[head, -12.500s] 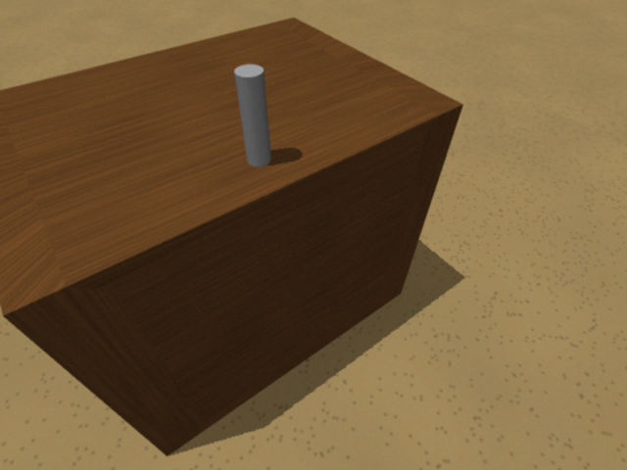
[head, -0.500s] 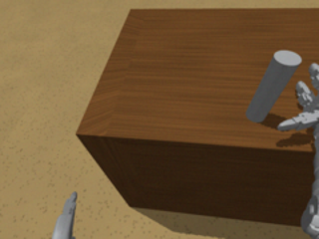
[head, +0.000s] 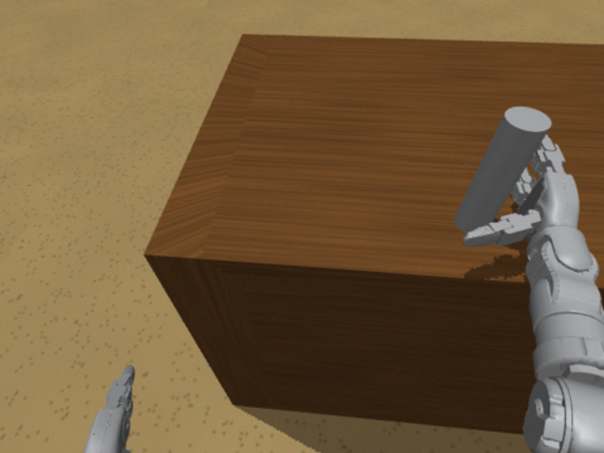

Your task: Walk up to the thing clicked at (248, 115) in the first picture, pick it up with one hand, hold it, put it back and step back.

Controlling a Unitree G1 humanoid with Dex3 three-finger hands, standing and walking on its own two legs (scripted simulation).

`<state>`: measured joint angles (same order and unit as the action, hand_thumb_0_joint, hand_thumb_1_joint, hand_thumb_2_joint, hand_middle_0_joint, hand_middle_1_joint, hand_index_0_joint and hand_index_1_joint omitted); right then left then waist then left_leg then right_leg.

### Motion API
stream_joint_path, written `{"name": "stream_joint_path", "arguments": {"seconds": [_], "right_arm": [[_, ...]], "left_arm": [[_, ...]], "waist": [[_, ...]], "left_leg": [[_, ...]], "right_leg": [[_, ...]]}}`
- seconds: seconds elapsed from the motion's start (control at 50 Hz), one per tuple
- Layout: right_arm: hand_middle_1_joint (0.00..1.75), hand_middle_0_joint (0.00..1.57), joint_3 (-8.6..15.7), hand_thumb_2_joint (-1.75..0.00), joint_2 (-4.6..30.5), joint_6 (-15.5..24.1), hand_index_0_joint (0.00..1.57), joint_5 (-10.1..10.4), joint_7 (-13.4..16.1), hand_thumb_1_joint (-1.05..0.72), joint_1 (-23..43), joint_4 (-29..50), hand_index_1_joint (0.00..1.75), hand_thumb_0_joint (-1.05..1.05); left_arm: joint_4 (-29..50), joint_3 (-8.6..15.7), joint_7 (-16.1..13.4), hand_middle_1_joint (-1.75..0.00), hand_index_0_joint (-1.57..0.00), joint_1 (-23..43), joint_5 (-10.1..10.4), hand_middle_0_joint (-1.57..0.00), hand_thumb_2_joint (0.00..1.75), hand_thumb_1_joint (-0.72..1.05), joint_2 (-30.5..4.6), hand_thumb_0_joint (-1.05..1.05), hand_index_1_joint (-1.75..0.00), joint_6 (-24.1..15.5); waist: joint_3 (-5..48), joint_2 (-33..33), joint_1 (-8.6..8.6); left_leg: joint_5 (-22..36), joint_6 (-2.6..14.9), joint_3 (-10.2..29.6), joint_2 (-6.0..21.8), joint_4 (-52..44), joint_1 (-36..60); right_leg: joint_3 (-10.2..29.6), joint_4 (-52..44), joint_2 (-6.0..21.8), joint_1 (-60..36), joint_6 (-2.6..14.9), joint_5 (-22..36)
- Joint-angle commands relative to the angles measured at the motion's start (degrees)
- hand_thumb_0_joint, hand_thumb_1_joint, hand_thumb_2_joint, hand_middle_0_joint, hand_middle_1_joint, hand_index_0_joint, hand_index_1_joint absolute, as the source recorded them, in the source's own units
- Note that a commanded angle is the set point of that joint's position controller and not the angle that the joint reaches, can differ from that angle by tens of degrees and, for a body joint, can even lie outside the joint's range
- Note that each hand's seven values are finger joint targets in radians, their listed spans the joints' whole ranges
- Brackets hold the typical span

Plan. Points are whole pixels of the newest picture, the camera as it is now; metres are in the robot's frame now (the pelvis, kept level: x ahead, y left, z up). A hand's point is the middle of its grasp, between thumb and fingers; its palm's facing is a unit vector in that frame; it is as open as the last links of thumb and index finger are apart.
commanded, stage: rest palm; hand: right
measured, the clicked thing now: (495, 178) +0.45 -0.21 +0.15
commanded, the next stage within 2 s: close in 0.22 s
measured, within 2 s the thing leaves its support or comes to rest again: leaves its support in 1.46 s
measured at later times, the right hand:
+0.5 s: hand (484, 192) +0.44 -0.20 +0.13, palm faces +0.14 +0.99 +0.01, open 17.1 cm
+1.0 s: hand (483, 191) +0.45 -0.20 +0.12, palm faces +0.14 +0.99 +0.01, open 11.6 cm
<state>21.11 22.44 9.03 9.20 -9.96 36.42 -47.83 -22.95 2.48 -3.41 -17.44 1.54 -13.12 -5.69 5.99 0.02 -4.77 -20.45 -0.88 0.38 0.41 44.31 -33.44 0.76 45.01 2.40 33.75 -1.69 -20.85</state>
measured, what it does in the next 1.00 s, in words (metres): stands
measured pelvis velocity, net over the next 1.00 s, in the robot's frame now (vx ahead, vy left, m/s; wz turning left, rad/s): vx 0.00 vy -0.01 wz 0.01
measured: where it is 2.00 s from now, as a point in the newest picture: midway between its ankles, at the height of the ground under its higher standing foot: outside the picture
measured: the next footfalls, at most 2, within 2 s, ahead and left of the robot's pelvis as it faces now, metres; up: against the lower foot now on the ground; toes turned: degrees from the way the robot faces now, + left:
none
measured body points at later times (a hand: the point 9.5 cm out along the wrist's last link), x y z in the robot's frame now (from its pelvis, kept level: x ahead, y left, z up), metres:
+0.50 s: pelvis -0.02 +0.00 +0.00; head +0.03 -0.01 +0.45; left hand +0.13 +0.26 -0.06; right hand +0.43 -0.25 +0.13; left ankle +0.01 +0.13 -0.71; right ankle +0.01 -0.14 -0.71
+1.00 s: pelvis +0.00 -0.01 +0.00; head +0.04 -0.02 +0.45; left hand +0.14 +0.26 -0.04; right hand +0.44 -0.26 +0.12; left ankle +0.01 +0.13 -0.71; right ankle +0.01 -0.14 -0.71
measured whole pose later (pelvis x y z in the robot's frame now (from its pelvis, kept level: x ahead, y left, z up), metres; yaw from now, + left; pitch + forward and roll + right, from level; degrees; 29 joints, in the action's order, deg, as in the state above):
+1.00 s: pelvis +0.00 -0.01 +0.00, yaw +1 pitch +10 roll +1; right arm 20.0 21.3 10.8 7.0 -5.0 39.4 -51.7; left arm -19.4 3.1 -2.4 -18.4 1.0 -13.0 -5.4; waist 5.6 0.0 -5.8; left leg -19.6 -1.5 1.3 0.5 43.4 -33.7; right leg -0.1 44.8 2.3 34.1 -1.0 -20.7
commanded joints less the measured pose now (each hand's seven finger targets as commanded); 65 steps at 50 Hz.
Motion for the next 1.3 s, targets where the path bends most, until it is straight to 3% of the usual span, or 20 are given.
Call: {"name": "stream_joint_path", "arguments": {"seconds": [0.0,0.18,0.22,0.3,0.34,0.42,0.48,0.56,0.62,0.66,0.72,0.78,0.84,0.98,1.02,1.12,1.16,1.2,1.22,1.28], "right_arm": [[0.05,0.03,1.0,-0.06,12.7,4.3,0.03,0.1,1.3,0.51,25.5,13.3,0.05,0.00],[0.05,0.08,0.1,-0.04,10.9,3.6,0.07,-0.7,3.6,0.52,23.6,9.5,0.05,0.00],[0.04,0.09,0.9,-0.03,13.7,4.5,0.09,-0.8,4.5,0.53,29.4,16.7,0.04,0.00],[0.03,0.09,0.3,-0.01,10.0,4.0,0.09,-1.0,4.8,0.56,24.8,7.8,0.03,0.00],[0.08,0.22,1.0,0.00,14.0,5.2,0.22,-1.6,4.9,0.57,30.0,12.6,0.08,0.00],[0.13,0.29,-0.5,-0.01,12.0,5.7,0.29,-1.8,4.0,0.55,32.2,8.6,0.13,0.00],[0.16,0.34,0.7,-0.03,14.7,5.6,0.34,-2.1,4.3,0.53,33.7,7.8,0.16,0.00],[0.24,0.44,0.4,-0.08,15.5,6.1,0.44,-2.2,4.4,0.51,38.9,10.6,0.24,0.00],[0.27,0.47,1.1,-0.11,14.2,4.7,0.47,-2.3,4.5,0.50,31.4,0.5,0.28,0.00],[0.32,0.54,0.8,-0.14,15.8,6.1,0.54,-2.4,4.5,0.47,37.8,8.4,0.32,0.00],[0.40,0.62,-0.1,-0.20,12.2,4.7,0.62,-2.3,4.0,0.42,28.4,1.0,0.40,0.00],[0.49,0.75,0.8,-0.26,14.0,5.8,0.75,-1.9,4.0,0.38,32.5,8.2,0.49,0.00],[0.60,0.85,-0.3,-0.37,10.9,5.1,0.85,-1.4,4.2,0.25,29.0,7.0,0.60,0.00],[0.79,1.01,0.3,-0.57,11.2,6.7,1.00,-1.4,4.5,0.00,26.5,8.7,0.79,0.00],[0.86,1.07,2.5,-0.66,15.8,7.4,1.06,-1.4,4.5,-0.12,29.6,13.4,0.86,0.00],[1.01,1.23,-1.9,-0.81,7.6,5.8,1.21,-0.9,3.0,-0.34,24.3,5.5,1.01,0.00],[1.06,1.28,1.7,-0.86,15.4,7.2,1.27,-1.5,4.0,-0.42,33.4,13.8,1.07,0.00],[1.16,1.30,1.3,-1.00,13.5,6.3,1.29,-1.5,3.7,-0.52,27.9,8.6,1.16,0.00],[1.23,1.25,0.5,-1.08,11.8,6.0,1.26,-1.0,3.1,-0.54,25.6,8.1,1.23,0.00],[1.28,1.29,1.9,-1.18,15.8,6.7,1.29,-0.8,3.3,-0.59,32.0,14.3,1.28,0.00]], "left_arm": [[8.9,4.1,-0.2,-0.06,-0.06,1.6,-0.2,-0.05,0.03,-0.52,-7.5,0.00,-0.05,-2.5],[9.5,3.6,0.0,-0.04,-0.04,0.0,-0.3,-0.05,0.09,-0.60,-6.9,0.00,-0.06,-1.8],[14.6,5.8,-0.3,-0.05,-0.04,4.2,-0.1,-0.05,0.08,-0.60,-9.2,0.00,-0.06,-2.2],[8.4,3.4,0.2,-0.05,-0.04,-0.4,-0.2,-0.05,0.08,-0.59,-5.3,0.00,-0.06,-1.8],[12.1,3.9,0.0,-0.05,-0.06,3.2,-0.4,-0.06,0.05,-0.56,-6.9,0.00,-0.06,-2.3],[10.5,2.3,0.2,-0.06,-0.06,2.9,-0.6,-0.05,0.05,-0.55,-5.2,0.00,-0.06,-2.9],[11.5,5.9,-0.5,-0.06,-0.06,2.5,-0.8,-0.05,0.05,-0.55,-9.9,0.00,-0.06,-3.2],[15.0,3.2,-0.1,-0.06,-0.05,4.2,-0.6,-0.05,0.06,-0.56,-7.4,0.00,-0.06,-3.6],[9.8,2.9,0.4,-0.06,-0.05,0.2,-0.8,-0.05,0.06,-0.55,-6.8,0.00,-0.06,-3.0],[12.6,1.7,0.5,-0.05,-0.05,4.7,-0.9,-0.05,0.06,-0.56,-5.6,0.00,-0.05,-3.5],[9.4,4.5,0.6,-0.06,-0.05,-0.6,-0.9,-0.05,0.05,-0.55,-8.2,0.00,-0.05,-2.8],[12.5,3.7,0.5,-0.05,-0.05,2.5,-0.9,-0.05,0.06,-0.56,-7.7,0.00,-0.05,-3.0],[13.4,6.9,0.3,-0.05,-0.05,1.5,-0.8,-0.05,0.05,-0.55,-10.8,0.00,-0.05,-2.8],[12.1,3.4,0.6,-0.05,-0.05,-1.4,-0.5,-0.05,0.05,-0.54,-6.0,0.00,-0.05,-2.5],[12.5,5.0,0.3,-0.05,-0.05,-0.6,-0.6,-0.05,0.05,-0.54,-7.8,0.00,-0.05,-2.4],[10.1,3.4,0.5,-0.05,-0.05,1.5,-0.5,-0.05,0.05,-0.55,-6.7,0.00,-0.05,-2.5],[14.2,5.7,-0.1,-0.05,-0.05,4.7,-0.7,-0.05,0.05,-0.55,-9.3,0.00,-0.05,-2.7],[9.8,6.9,-0.2,-0.05,-0.06,-1.5,-0.8,-0.05,0.04,-0.53,-10.2,0.00,-0.05,-2.0],[9.1,4.4,0.3,-0.06,-0.07,-2.8,-0.5,-0.07,0.06,-0.56,-7.6,0.00,-0.06,-1.8],[13.3,6.3,-0.2,-0.06,-0.06,1.5,-0.4,-0.07,0.06,-0.57,-10.0,0.00,-0.06,-2.1]], "waist": [[18.8,3.0,0.04],[16.5,2.0,0.87],[20.6,1.3,0.37],[12.3,-0.3,-0.06],[16.8,1.4,-0.50],[17.1,2.0,-1.38],[21.2,1.8,-2.14],[23.5,3.6,-1.53],[17.4,2.8,-1.06],[21.3,6.0,-0.14],[19.3,3.5,-0.71],[24.4,3.4,-0.30],[20.7,1.9,-1.47],[18.7,2.1,-1.13],[21.9,4.0,-1.31],[17.0,3.2,-1.14],[23.9,3.8,-1.98],[21.1,2.4,-2.07],[19.3,2.1,-1.11],[24.9,2.8,-1.40]], "left_leg": [[14.2,0.67,-0.2,-0.7,-6.0,6.8],[12.1,0.76,-0.8,-1.0,-6.5,7.8],[12.4,0.59,-0.3,-0.8,-6.8,9.5],[9.3,0.37,0.1,-0.6,-7.6,6.1],[8.0,0.51,0.2,-0.8,-7.6,6.3],[8.8,0.49,0.5,-0.7,-6.8,5.3],[11.0,0.50,0.1,-1.0,-6.0,5.3],[12.1,0.82,-0.8,-1.5,-5.6,5.9],[10.2,0.79,-0.9,-1.4,-6.3,4.9],[10.2,1.05,-0.9,-1.4,-6.1,5.8],[12.6,1.06,-1.7,-2.0,-5.6,5.4],[16.8,1.03,-1.7,-2.0,-5.0,7.6],[15.1,1.08,-2.2,-2.2,-5.6,5.9],[14.6,0.77,-1.2,-1.7,-6.0,6.8],[18.2,0.65,-0.7,-1.3,-5.3,7.8],[15.6,0.83,-1.0,-1.3,-5.3,4.8],[17.3,0.69,-0.7,-1.3,-5.1,6.9],[18.7,0.47,-0.7,-1.1,-5.2,7.3],[18.8,0.52,-0.8,-1.2,-5.1,7.5],[19.5,0.62,-1.3,-1.4,-4.9,8.6]], "right_leg": [[-1.8,-4.8,-2.0,-11.1,2.59,12.0],[-1.7,-6.0,-2.0,-9.6,2.45,10.3],[-1.8,-6.2,-1.9,-11.2,2.57,10.4],[-1.9,-6.2,-1.9,-7.6,2.86,7.3],[-1.6,-6.6,-1.5,-9.6,2.78,6.1],[-1.6,-5.4,-1.7,-9.1,2.72,6.4],[-1.2,-4.9,-1.5,-11.3,2.68,8.3],[-0.8,-5.2,-1.3,-12.6,2.25,10.1],[-1.0,-5.5,-1.6,-8.9,2.37,8.1],[-1.0,-5.9,-1.4,-10.3,2.05,8.6],[-0.7,-5.9,-1.3,-11.1,1.75,12.1],[-0.7,-4.9,-1.2,-13.4,1.85,17.4],[-0.4,-6.0,-0.9,-14.0,1.84,15.8],[-1.2,-5.7,-1.4,-11.8,2.32,13.0],[-1.6,-4.5,-1.6,-13.7,2.31,16.5],[-1.1,-4.5,-1.4,-11.1,2.28,15.0],[-1.0,-4.0,-1.3,-14.0,2.34,15.6],[-1.3,-3.7,-1.6,-12.3,2.57,16.0],[-1.4,-4.0,-1.8,-11.6,2.52,16.6],[-1.0,-4.3,-1.5,-15.1,2.28,18.6]]}}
